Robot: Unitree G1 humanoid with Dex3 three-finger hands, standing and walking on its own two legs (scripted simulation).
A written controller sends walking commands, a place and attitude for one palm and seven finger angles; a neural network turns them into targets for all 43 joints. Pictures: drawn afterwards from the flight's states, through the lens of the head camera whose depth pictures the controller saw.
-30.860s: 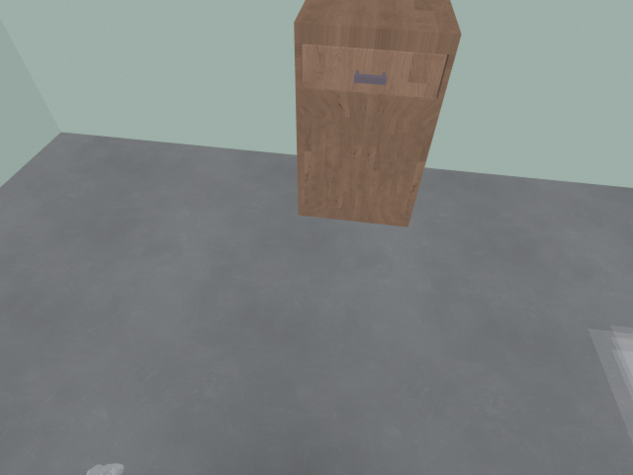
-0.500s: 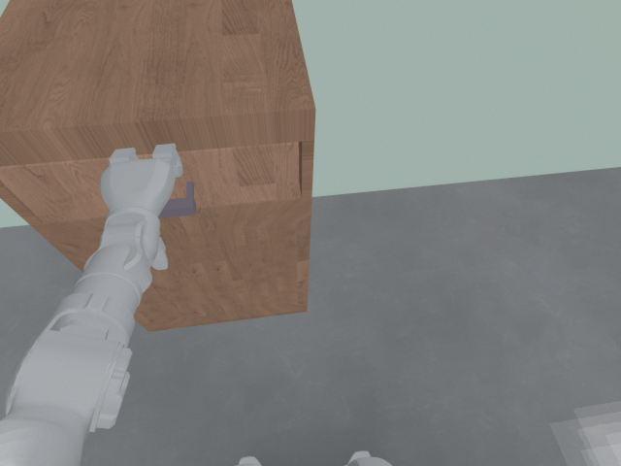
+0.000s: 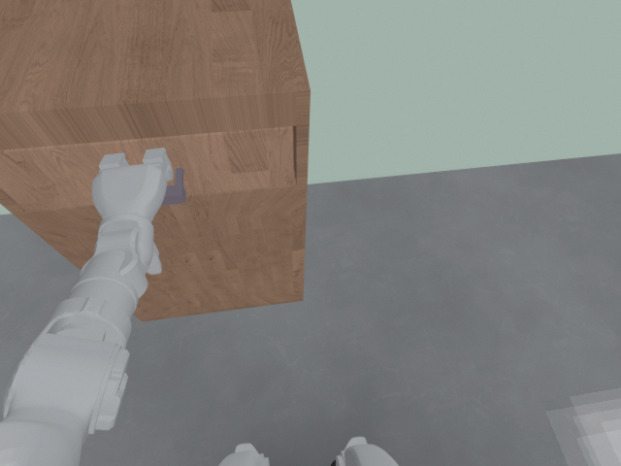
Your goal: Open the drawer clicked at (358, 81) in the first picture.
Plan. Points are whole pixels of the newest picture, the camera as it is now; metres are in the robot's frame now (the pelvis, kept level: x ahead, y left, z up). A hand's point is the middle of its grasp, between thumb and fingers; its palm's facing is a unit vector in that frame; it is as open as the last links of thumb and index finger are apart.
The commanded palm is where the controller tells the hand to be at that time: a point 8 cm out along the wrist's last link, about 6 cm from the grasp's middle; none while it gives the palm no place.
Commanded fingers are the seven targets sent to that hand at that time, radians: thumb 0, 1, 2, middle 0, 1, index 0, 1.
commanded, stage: lower the fingers behind the handle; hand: left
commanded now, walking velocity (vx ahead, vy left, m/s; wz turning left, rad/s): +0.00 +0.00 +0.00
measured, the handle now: (150, 186) +0.53 +0.23 -0.03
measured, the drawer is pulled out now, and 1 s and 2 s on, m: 0.00 0.00 0.00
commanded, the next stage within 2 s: lift the hand off the handle in 1.08 s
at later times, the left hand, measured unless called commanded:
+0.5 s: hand (148, 216) +0.47 +0.22 -0.02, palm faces -0.04 +0.00 -1.00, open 13.7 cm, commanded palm +0.46 +0.21 +0.01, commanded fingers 0.00 -0.50 0.30 -0.30 -1.20 -0.30 -1.20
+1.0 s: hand (149, 216) +0.48 +0.22 -0.03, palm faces -0.02 +0.02 -1.00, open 13.7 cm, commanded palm +0.46 +0.21 +0.00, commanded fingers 0.00 -0.50 0.30 -0.30 -1.20 -0.30 -1.20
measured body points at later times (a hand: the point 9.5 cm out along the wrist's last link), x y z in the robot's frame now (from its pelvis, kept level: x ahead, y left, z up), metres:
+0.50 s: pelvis -0.02 +0.00 -0.02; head +0.11 +0.01 +0.41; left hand +0.47 +0.22 +0.03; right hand -0.01 -0.26 -0.15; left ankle -0.01 +0.11 -0.69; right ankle -0.01 -0.11 -0.69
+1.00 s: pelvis -0.05 +0.01 -0.04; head +0.09 +0.02 +0.38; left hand +0.47 +0.22 +0.03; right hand -0.05 -0.26 -0.16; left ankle -0.01 +0.11 -0.69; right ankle -0.01 -0.10 -0.69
